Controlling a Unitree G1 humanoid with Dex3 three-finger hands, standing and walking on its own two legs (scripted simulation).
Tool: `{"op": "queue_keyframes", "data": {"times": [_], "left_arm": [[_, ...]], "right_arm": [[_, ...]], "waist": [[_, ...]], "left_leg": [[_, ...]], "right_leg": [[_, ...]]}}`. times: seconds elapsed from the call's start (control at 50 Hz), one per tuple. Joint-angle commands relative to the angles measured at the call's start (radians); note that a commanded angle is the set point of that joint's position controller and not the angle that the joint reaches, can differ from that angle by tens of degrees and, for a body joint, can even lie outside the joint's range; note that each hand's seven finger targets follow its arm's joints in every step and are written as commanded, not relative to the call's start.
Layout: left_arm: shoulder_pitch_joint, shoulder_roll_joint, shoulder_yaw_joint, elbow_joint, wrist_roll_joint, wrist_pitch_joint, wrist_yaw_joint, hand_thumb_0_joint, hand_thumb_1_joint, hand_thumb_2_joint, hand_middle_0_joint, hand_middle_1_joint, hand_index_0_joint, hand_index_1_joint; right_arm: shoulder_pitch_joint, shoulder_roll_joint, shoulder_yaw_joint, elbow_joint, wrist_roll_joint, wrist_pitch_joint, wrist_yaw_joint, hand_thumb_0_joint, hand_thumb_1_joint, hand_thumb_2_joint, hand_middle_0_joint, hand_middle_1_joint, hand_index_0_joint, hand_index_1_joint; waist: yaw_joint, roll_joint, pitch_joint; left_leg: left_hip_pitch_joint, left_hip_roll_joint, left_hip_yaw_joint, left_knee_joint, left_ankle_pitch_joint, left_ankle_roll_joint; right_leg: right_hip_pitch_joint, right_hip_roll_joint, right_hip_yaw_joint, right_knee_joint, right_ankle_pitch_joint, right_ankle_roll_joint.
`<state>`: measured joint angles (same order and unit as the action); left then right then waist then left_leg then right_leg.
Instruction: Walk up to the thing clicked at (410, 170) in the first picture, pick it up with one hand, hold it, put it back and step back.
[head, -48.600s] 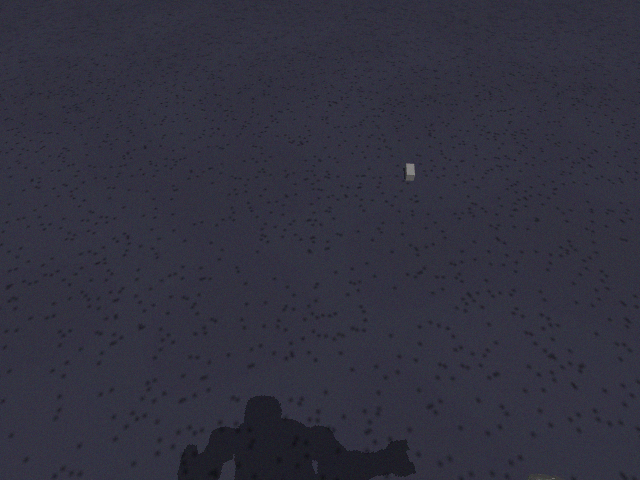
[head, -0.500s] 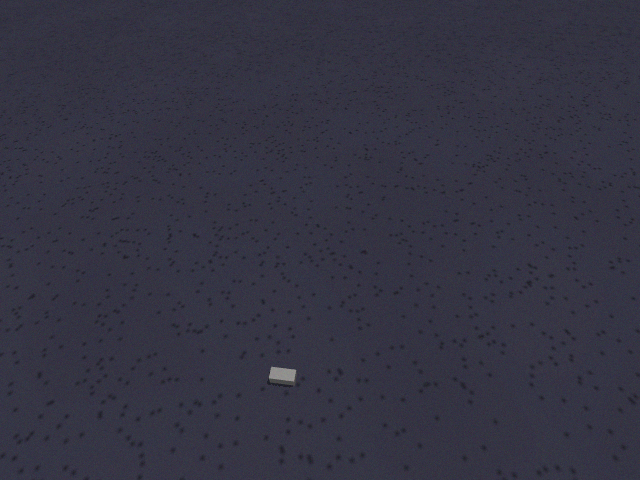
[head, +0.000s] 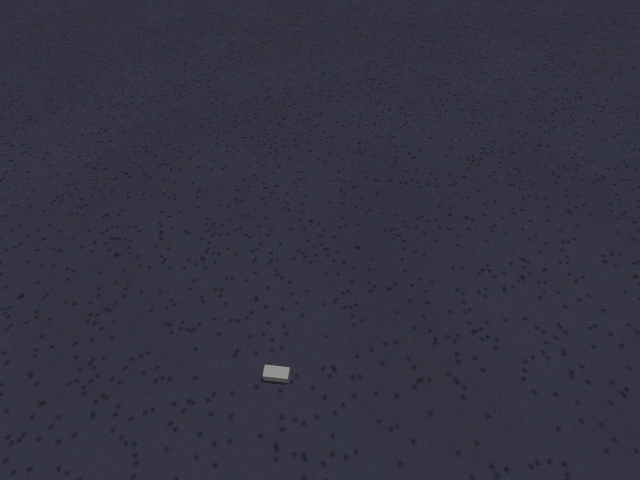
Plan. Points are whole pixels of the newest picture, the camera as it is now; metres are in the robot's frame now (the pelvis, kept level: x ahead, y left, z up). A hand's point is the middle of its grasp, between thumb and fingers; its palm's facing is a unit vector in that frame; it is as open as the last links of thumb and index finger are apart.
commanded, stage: stand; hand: left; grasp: from above
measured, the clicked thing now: (276, 373) +0.51 +0.19 -0.76
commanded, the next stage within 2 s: step back in 1.14 s
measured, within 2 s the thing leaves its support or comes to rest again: neither
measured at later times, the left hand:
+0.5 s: hand out of the picture +0.08 +0.25 -0.16, palm faces +0.02 -0.94 -0.34, open 7.4 cm
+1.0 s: hand out of the picture +0.09 +0.24 -0.15, palm faces +0.02 -0.94 -0.35, open 7.4 cm
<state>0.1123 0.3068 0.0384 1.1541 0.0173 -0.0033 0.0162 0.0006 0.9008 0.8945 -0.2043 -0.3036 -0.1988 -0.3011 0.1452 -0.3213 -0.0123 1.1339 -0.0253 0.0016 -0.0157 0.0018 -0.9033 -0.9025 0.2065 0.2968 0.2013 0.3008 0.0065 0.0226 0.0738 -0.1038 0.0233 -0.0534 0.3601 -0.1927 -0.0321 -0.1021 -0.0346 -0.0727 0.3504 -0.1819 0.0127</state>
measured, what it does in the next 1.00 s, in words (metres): stands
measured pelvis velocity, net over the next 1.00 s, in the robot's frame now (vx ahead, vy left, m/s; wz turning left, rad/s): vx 0.01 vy -0.01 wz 0.00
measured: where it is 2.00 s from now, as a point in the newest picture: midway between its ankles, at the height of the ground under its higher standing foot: outside the picture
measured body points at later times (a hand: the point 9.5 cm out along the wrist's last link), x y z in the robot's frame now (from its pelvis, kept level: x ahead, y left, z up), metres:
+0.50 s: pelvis +0.01 +0.00 +0.00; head +0.02 -0.01 +0.45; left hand +0.08 +0.29 -0.13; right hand +0.09 -0.30 -0.14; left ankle +0.01 +0.14 -0.75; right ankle +0.01 -0.12 -0.75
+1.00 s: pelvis +0.01 -0.01 +0.00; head +0.02 -0.01 +0.45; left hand +0.08 +0.29 -0.13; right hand +0.09 -0.30 -0.14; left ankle +0.01 +0.14 -0.75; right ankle +0.01 -0.12 -0.75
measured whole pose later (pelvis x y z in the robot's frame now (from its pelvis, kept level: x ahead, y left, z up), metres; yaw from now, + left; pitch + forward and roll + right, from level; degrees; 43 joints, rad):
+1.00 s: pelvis +0.01 -0.01 +0.00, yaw +0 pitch -3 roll +0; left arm 0.11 0.33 0.03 1.14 0.01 -0.01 0.00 0.00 0.90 0.89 -0.20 -0.30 -0.20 -0.30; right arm 0.11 -0.34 0.00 1.13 -0.02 0.00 -0.01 0.00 -0.90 -0.90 0.21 0.30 0.20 0.30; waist 0.01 0.02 0.06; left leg -0.09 0.03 -0.06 0.33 -0.19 -0.04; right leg -0.10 -0.03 -0.08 0.34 -0.20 0.01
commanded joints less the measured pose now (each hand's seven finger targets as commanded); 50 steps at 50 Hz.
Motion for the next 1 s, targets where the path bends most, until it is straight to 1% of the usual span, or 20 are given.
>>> {"op": "queue_keyframes", "data": {"times": [0.0, 0.06, 0.12, 0.14, 0.24, 0.28, 0.32, 0.34, 0.38, 0.4, 0.44, 0.48, 0.5, 0.66, 0.72, 0.74, 0.82, 0.86, 0.9, 0.98], "left_arm": [[-0.039, 0.209, 0.034, -0.054, 0.000, -0.016, 0.008, 0.000, 0.899, 0.900, -0.200, -0.300, -0.200, -0.300], [-0.039, 0.207, 0.034, -0.052, 0.001, -0.014, 0.006, 0.000, 0.899, 0.900, -0.200, -0.300, -0.200, -0.300], [-0.040, 0.209, 0.034, -0.056, 0.001, -0.016, 0.005, 0.000, 0.899, 0.900, -0.200, -0.300, -0.200, -0.300], [-0.036, 0.209, 0.031, -0.051, 0.000, -0.016, 0.004, 0.000, 0.899, 0.900, -0.200, -0.300, -0.200, -0.300], [-0.047, 0.215, 0.033, -0.056, 0.000, -0.017, 0.004, 0.000, 0.899, 0.900, -0.200, -0.300, -0.200, -0.300], [-0.043, 0.213, 0.031, -0.058, 0.001, -0.019, 0.004, 0.000, 0.899, 0.900, -0.200, -0.300, -0.200, -0.300], [-0.050, 0.221, 0.032, -0.060, 0.000, -0.021, 0.003, 0.000, 0.899, 0.900, -0.200, -0.300, -0.200, -0.300], [-0.053, 0.219, 0.032, -0.064, 0.000, -0.021, 0.003, 0.000, 0.899, 0.900, -0.200, -0.300, -0.200, -0.300], [-0.052, 0.222, 0.032, -0.062, -0.002, -0.020, 0.003, 0.000, 0.899, 0.900, -0.200, -0.300, -0.200, -0.300], [-0.049, 0.220, 0.032, -0.062, 0.000, -0.020, 0.003, 0.000, 0.899, 0.900, -0.200, -0.300, -0.200, -0.300], [-0.051, 0.222, 0.031, -0.066, -0.002, -0.021, 0.003, 0.000, 0.899, 0.900, -0.200, -0.300, -0.200, -0.300], [-0.050, 0.219, 0.030, -0.064, -0.004, -0.021, 0.003, 0.000, 0.899, 0.900, -0.200, -0.300, -0.200, -0.300], [-0.043, 0.219, 0.030, -0.064, -0.002, -0.021, 0.003, 0.000, 0.899, 0.900, -0.200, -0.300, -0.200, -0.300], [-0.048, 0.219, 0.027, -0.071, -0.003, -0.021, 0.002, 0.000, 0.900, 0.900, -0.200, -0.300, -0.200, -0.300], [-0.049, 0.224, 0.028, -0.071, -0.001, -0.020, 0.001, 0.000, 0.900, 0.900, -0.200, -0.300, -0.200, -0.300], [-0.053, 0.229, 0.029, -0.072, -0.001, -0.020, 0.001, 0.000, 0.900, 0.900, -0.200, -0.300, -0.200, -0.300], [-0.051, 0.230, 0.028, -0.079, -0.002, -0.022, -0.001, 0.000, 0.900, 0.900, -0.200, -0.300, -0.200, -0.300], [-0.054, 0.230, 0.028, -0.078, -0.004, -0.022, -0.001, 0.000, 0.900, 0.900, -0.200, -0.300, -0.200, -0.300], [-0.044, 0.231, 0.025, -0.077, -0.004, -0.023, -0.002, 0.000, 0.900, 0.900, -0.200, -0.300, -0.200, -0.300], [-0.050, 0.235, 0.027, -0.083, -0.003, -0.022, -0.003, 0.000, 0.900, 0.900, -0.200, -0.300, -0.200, -0.300]], "right_arm": [[-0.033, -0.183, -0.032, -0.055, 0.004, -0.022, -0.009, 0.000, -0.900, -0.900, 0.200, 0.300, 0.200, 0.300], [-0.043, -0.188, -0.030, -0.055, 0.004, -0.021, -0.010, 0.000, -0.900, -0.900, 0.200, 0.300, 0.200, 0.300], [-0.044, -0.197, -0.034, -0.055, 0.005, -0.024, -0.010, 0.000, -0.900, -0.900, 0.200, 0.300, 0.200, 0.300], [-0.048, -0.191, -0.030, -0.053, 0.007, -0.023, -0.008, 0.000, -0.900, -0.900, 0.200, 0.300, 0.200, 0.300], [-0.056, -0.196, -0.031, -0.055, 0.006, -0.022, -0.007, 0.000, -0.900, -0.900, 0.200, 0.300, 0.200, 0.300], [-0.061, -0.200, -0.034, -0.057, 0.007, -0.023, -0.007, 0.000, -0.900, -0.900, 0.200, 0.300, 0.200, 0.300], [-0.066, -0.196, -0.031, -0.057, 0.007, -0.022, -0.005, 0.000, -0.900, -0.900, 0.200, 0.300, 0.200, 0.300], [-0.064, -0.203, -0.032, -0.060, 0.006, -0.023, -0.006, 0.000, -0.900, -0.900, 0.200, 0.300, 0.200, 0.300], [-0.065, -0.197, -0.028, -0.056, 0.007, -0.022, -0.006, 0.000, -0.900, -0.900, 0.200, 0.300, 0.200, 0.300], [-0.071, -0.201, -0.029, -0.059, 0.007, -0.023, -0.006, 0.000, -0.900, -0.900, 0.200, 0.300, 0.200, 0.300], [-0.066, -0.206, -0.031, -0.059, 0.007, -0.024, -0.006, 0.000, -0.900, -0.900, 0.200, 0.300, 0.200, 0.300], [-0.065, -0.209, -0.030, -0.056, 0.007, -0.023, -0.007, 0.000, -0.900, -0.900, 0.200, 0.300, 0.200, 0.300], [-0.072, -0.207, -0.030, -0.057, 0.007, -0.024, -0.007, 0.000, -0.900, -0.900, 0.200, 0.300, 0.200, 0.300], [-0.071, -0.212, -0.028, -0.060, 0.008, -0.024, -0.005, 0.000, -0.900, -0.900, 0.200, 0.300, 0.200, 0.300], [-0.075, -0.215, -0.029, -0.060, 0.008, -0.023, -0.005, 0.000, -0.900, -0.900, 0.200, 0.300, 0.200, 0.300], [-0.068, -0.209, -0.028, -0.059, 0.008, -0.023, -0.004, 0.000, -0.900, -0.900, 0.200, 0.300, 0.200, 0.300], [-0.078, -0.217, -0.031, -0.063, 0.009, -0.025, -0.003, 0.000, -0.900, -0.900, 0.200, 0.300, 0.200, 0.300], [-0.070, -0.213, -0.027, -0.062, 0.008, -0.024, -0.002, 0.000, -0.900, -0.900, 0.200, 0.300, 0.200, 0.300], [-0.073, -0.213, -0.029, -0.062, 0.010, -0.025, -0.001, 0.000, -0.900, -0.900, 0.200, 0.300, 0.200, 0.300], [-0.074, -0.215, -0.029, -0.065, 0.008, -0.026, -0.001, 0.000, -0.900, -0.900, 0.200, 0.300, 0.200, 0.300]], "waist": [[0.004, -0.023, -0.060], [0.005, -0.008, -0.052], [0.006, -0.007, -0.073], [0.008, -0.006, -0.061], [0.004, -0.009, -0.069], [0.004, -0.015, -0.078], [0.003, -0.016, -0.074], [0.001, -0.011, -0.089], [0.001, -0.012, -0.080], [0.003, -0.006, -0.086], [0.002, -0.014, -0.110], [0.003, -0.016, -0.102], [0.005, -0.015, -0.108], [0.005, -0.012, -0.093], [0.005, -0.017, -0.082], [0.002, -0.024, -0.076], [0.004, -0.007, -0.094], [0.001, -0.015, -0.085], [0.005, -0.013, -0.084], [0.004, -0.014, -0.090]], "left_leg": [[-0.044, 0.083, -0.060, -0.073, 0.117, 0.044], [-0.041, 0.086, -0.059, -0.073, 0.106, 0.045], [-0.033, 0.090, -0.059, -0.071, 0.141, 0.045], [-0.034, 0.090, -0.064, -0.077, 0.142, 0.043], [-0.032, 0.089, -0.056, -0.071, 0.138, 0.044], [-0.026, 0.090, -0.057, -0.069, 0.158, 0.043], [-0.023, 0.090, -0.057, -0.073, 0.145, 0.042], [-0.022, 0.092, -0.052, -0.064, 0.167, 0.045], [-0.029, 0.090, -0.056, -0.074, 0.157, 0.042], [-0.018, 0.091, -0.055, -0.071, 0.165, 0.042], [-0.006, 0.097, -0.052, -0.065, 0.221, 0.041], [-0.014, 0.096, -0.052, -0.062, 0.212, 0.043], [-0.005, 0.097, -0.053, -0.060, 0.221, 0.046], [-0.020, 0.097, -0.054, -0.069, 0.216, 0.042], [-0.022, 0.095, -0.053, -0.072, 0.181, 0.043], [-0.022, 0.094, -0.056, -0.083, 0.174, 0.037], [-0.017, 0.097, -0.054, -0.074, 0.176, 0.041], [-0.032, 0.097, -0.053, -0.077, 0.171, 0.043], [-0.015, 0.097, -0.055, -0.081, 0.177, 0.039], [-0.024, 0.095, -0.053, -0.081, 0.170, 0.040]], "right_leg": [[0.036, -0.098, 0.094, -0.067, 0.073, -0.016], [0.028, -0.097, 0.092, -0.065, 0.062, -0.018], [0.042, -0.100, 0.094, -0.064, 0.093, -0.021], [0.035, -0.095, 0.086, -0.065, 0.075, -0.019], [0.041, -0.100, 0.091, -0.068, 0.092, -0.019], [0.040, -0.102, 0.089, -0.068, 0.109, -0.021], [0.035, -0.099, 0.089, -0.069, 0.091, -0.019], [0.051, -0.107, 0.095, -0.065, 0.134, -0.021], [0.047, -0.102, 0.091, -0.062, 0.119, -0.017], [0.042, -0.103, 0.089, -0.060, 0.128, -0.019], [0.060, -0.108, 0.088, -0.048, 0.181, -0.022], [0.066, -0.107, 0.087, -0.052, 0.177, -0.018], [0.063, -0.108, 0.084, -0.047, 0.189, -0.023], [0.061, -0.106, 0.079, -0.052, 0.172, -0.019], [0.050, -0.105, 0.080, -0.059, 0.142, -0.022], [0.044, -0.104, 0.080, -0.060, 0.122, -0.023], [0.055, -0.109, 0.087, -0.059, 0.137, -0.027], [0.058, -0.107, 0.086, -0.056, 0.136, -0.026], [0.046, -0.105, 0.083, -0.060, 0.122, -0.027], [0.044, -0.107, 0.089, -0.056, 0.133, -0.029]]}}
